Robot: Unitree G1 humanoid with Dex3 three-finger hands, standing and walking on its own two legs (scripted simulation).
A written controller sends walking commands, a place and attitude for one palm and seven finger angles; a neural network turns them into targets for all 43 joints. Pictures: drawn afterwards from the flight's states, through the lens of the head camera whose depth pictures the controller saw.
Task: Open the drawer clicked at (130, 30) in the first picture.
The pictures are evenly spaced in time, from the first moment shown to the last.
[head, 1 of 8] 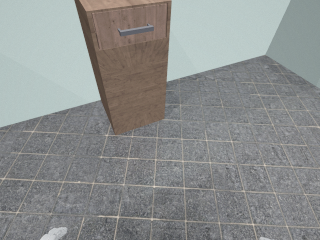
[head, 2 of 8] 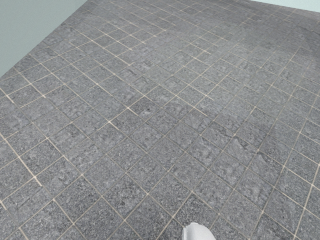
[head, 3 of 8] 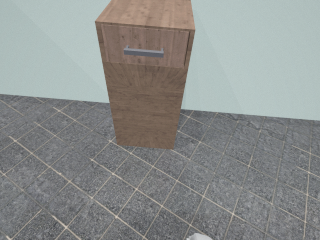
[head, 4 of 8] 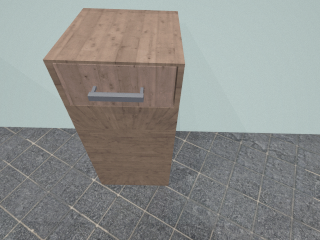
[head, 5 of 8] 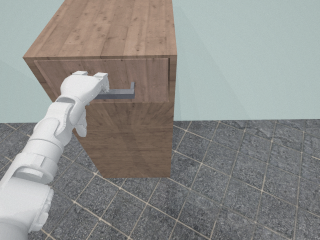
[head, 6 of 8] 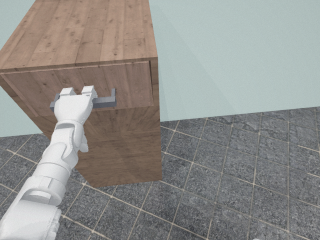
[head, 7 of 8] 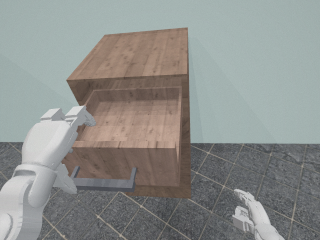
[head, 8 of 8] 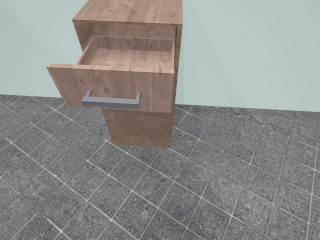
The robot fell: no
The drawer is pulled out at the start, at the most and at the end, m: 0.00 0.30 0.30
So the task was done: yes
